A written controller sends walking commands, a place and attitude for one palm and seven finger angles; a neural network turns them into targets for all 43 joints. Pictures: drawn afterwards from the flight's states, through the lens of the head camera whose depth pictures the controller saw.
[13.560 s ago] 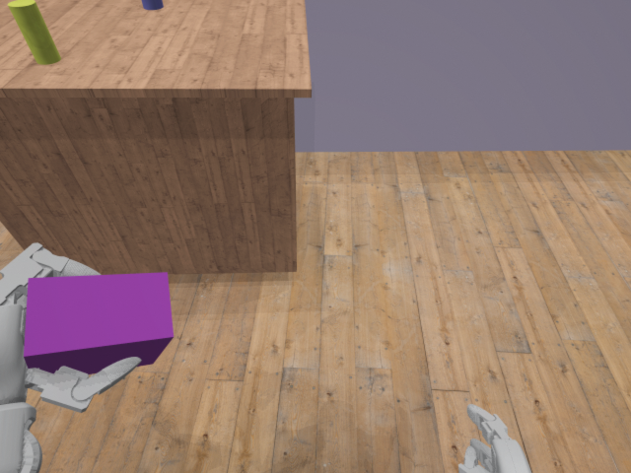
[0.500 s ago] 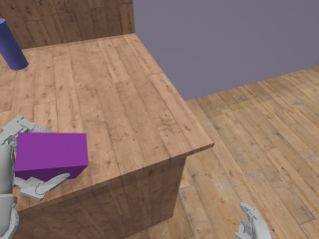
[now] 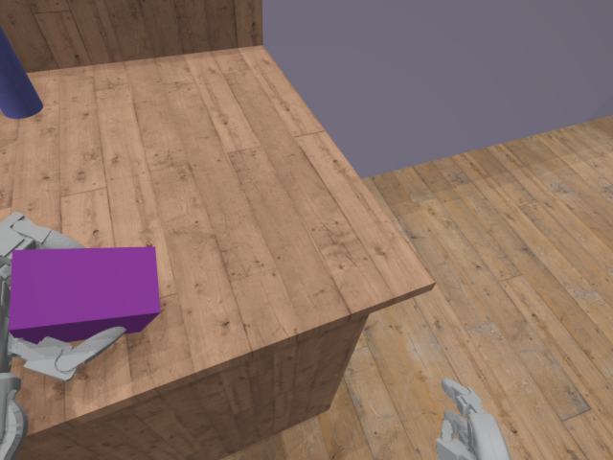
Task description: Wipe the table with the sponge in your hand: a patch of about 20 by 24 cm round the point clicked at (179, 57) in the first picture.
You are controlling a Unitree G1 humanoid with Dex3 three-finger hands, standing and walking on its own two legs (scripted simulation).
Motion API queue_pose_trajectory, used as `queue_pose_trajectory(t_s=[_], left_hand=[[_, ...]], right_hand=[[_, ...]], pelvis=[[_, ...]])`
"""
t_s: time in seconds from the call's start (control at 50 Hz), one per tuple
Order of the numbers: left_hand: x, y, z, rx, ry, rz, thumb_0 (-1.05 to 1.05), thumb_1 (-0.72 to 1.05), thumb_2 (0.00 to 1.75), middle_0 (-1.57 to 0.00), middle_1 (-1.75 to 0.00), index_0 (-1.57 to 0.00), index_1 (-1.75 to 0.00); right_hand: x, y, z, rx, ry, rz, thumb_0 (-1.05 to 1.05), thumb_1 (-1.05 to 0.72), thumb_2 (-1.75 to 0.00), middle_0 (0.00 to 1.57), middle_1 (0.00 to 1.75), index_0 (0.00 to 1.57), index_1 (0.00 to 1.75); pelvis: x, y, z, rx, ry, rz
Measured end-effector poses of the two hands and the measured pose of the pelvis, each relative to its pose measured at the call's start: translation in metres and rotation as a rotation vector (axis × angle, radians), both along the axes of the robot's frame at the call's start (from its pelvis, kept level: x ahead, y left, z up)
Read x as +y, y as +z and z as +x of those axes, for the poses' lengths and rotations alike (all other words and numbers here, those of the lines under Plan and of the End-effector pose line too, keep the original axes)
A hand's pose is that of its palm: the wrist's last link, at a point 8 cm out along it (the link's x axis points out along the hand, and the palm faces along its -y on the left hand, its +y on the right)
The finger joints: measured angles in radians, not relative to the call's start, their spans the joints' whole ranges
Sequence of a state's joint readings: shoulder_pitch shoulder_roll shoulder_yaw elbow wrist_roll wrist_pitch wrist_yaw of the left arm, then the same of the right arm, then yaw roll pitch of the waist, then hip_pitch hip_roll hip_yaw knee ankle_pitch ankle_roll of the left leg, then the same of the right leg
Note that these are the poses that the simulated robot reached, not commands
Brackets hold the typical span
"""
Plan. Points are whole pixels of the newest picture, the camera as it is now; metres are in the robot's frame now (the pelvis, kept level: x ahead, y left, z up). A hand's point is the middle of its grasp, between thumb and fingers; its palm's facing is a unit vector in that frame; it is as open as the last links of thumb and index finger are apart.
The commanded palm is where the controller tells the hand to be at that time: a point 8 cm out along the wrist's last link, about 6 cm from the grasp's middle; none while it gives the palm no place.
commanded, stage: come to a stop and stand still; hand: left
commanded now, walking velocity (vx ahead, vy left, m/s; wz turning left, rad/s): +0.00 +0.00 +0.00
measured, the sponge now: (107, 296) +0.23 +0.23 +0.14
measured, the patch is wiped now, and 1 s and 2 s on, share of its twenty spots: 0.00 0.00 0.00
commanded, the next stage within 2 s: look again from close up in 0.82 s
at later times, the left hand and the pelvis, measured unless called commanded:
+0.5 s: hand (32, 311) +0.20 +0.28 +0.16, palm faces +0.40 -0.84 -0.35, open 10.5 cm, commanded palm +0.15 +0.31 +0.17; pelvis -0.01 +0.02 +0.00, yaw +1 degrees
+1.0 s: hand (37, 317) +0.20 +0.27 +0.15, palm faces +0.42 -0.84 -0.35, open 10.5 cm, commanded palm +0.14 +0.30 +0.17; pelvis -0.01 +0.02 +0.00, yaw +1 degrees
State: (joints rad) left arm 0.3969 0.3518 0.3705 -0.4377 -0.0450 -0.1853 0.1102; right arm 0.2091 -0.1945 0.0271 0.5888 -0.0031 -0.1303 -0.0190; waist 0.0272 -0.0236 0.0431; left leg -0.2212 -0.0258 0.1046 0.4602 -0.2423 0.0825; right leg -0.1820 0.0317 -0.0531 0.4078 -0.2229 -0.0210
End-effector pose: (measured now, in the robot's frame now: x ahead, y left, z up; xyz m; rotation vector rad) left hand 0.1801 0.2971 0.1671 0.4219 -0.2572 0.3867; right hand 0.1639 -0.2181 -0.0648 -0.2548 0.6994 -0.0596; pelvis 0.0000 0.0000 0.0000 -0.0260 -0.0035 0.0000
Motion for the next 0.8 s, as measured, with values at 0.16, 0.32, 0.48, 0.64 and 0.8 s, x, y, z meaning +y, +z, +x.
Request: queue_pose_trajectory(t_s=[0.16,0.32,0.48,0.64,0.8], left_hand=[[0.004,0.0,0.002,-0.009,-0.053,0.002,-0.02,-0.52,1.02,-0.66,-1.38,-0.69,-1.37],[0.021,0.0,-0.006,-0.01,-0.018,0.011,-0.02,-0.52,1.02,-0.66,-1.38,-0.69,-1.37],[0.021,0.001,-0.016,-0.009,-0.014,0.01,-0.02,-0.52,1.02,-0.66,-1.38,-0.69,-1.37],[0.019,0.002,-0.022,0.003,-0.009,0.024,-0.02,-0.52,1.02,-0.66,-1.38,-0.69,-1.37],[0.017,0.0,-0.024,0.005,0.009,0.012,-0.02,-0.52,1.02,-0.66,-1.38,-0.69,-1.37]], right_hand=[[0.022,0.014,0.027,-0.068,0.029,0.001,0.01,-0.9,-0.9,0.2,0.3,0.2,0.3],[0.032,0.015,0.026,-0.061,0.042,-0.006,0.01,-0.9,-0.9,0.2,0.3,0.2,0.3],[0.031,0.005,0.005,-0.013,0.023,-0.003,0.01,-0.9,-0.9,0.2,0.3,0.2,0.3],[0.025,-0.001,-0.014,0.016,-0.007,0.003,0.01,-0.9,-0.9,0.2,0.3,0.2,0.3],[0.015,-0.002,-0.017,0.02,-0.021,-0.006,0.01,-0.9,-0.9,0.2,0.3,0.2,0.3]], pelvis=[[0.013,-0.001,0.004,-0.007,0.005,-0.004],[0.021,-0.002,0.0,-0.015,0.009,-0.007],[0.025,-0.002,-0.008,-0.028,0.012,-0.007],[0.023,-0.001,-0.014,-0.029,0.015,-0.008],[0.02,0.0,-0.014,-0.024,0.015,-0.01]])
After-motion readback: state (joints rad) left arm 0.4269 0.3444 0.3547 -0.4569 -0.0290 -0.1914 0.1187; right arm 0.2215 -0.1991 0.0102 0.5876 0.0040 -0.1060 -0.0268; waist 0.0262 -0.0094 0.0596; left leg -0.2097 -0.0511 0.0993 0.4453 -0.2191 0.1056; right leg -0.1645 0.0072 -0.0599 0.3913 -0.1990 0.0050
